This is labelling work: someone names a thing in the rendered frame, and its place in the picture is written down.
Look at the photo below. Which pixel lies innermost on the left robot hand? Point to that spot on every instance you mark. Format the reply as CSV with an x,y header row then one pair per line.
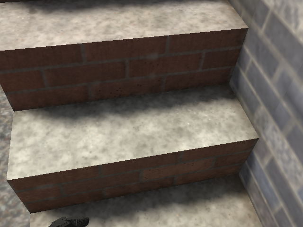
x,y
79,221

